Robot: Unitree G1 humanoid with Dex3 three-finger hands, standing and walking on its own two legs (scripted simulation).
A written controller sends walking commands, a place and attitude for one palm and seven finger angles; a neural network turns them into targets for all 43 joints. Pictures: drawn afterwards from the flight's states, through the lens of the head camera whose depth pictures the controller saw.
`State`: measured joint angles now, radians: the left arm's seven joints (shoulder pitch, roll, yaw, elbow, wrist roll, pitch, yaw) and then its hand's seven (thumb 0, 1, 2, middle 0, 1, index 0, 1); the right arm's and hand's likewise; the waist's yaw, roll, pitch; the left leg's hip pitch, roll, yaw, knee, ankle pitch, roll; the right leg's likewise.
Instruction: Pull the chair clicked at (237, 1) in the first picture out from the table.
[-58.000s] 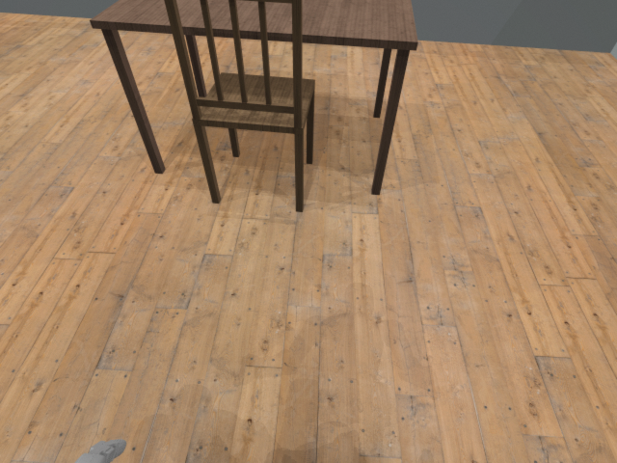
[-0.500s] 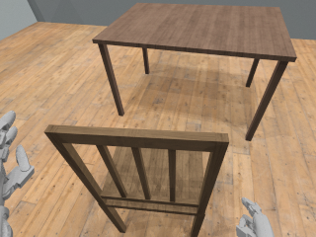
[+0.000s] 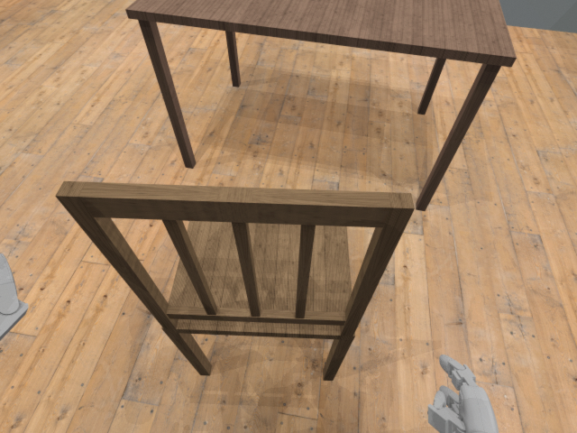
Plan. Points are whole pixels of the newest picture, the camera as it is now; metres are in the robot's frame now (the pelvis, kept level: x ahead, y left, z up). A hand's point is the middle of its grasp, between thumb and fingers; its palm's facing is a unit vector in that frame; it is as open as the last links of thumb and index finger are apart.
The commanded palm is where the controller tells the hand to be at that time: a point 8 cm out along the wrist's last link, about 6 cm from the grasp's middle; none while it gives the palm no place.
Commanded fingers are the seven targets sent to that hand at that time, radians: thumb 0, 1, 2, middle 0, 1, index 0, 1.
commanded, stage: step back with the hand held close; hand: left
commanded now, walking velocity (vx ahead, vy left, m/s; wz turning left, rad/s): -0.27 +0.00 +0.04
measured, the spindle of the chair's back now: (249, 275) +0.36 +0.09 -0.06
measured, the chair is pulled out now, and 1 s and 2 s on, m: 0.67 0.67 0.67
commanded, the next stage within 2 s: stop stepping back and stand still in 1.34 s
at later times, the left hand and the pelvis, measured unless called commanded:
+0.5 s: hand out of the picture +0.14 +0.27 +0.17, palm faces +0.46 -0.70 -0.54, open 7.4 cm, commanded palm +0.08 +0.31 +0.18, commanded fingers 0.00 0.90 0.90 -0.20 -0.30 -0.20 -0.30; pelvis -0.06 +0.00 -0.02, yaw +2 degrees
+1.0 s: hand out of the picture +0.13 +0.24 +0.18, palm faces +0.44 -0.73 -0.53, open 7.4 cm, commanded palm +0.06 +0.28 +0.18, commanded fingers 0.00 0.90 0.90 -0.20 -0.30 -0.20 -0.30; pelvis -0.08 -0.03 -0.01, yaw +1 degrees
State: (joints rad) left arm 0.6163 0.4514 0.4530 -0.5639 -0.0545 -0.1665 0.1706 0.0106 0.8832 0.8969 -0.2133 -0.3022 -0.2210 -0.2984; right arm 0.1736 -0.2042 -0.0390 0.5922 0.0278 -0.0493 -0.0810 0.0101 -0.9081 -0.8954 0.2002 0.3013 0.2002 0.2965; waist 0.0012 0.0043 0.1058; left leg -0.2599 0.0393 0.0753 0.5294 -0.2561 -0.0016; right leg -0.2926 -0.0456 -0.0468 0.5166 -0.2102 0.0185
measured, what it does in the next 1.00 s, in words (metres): steps on the spot: right foot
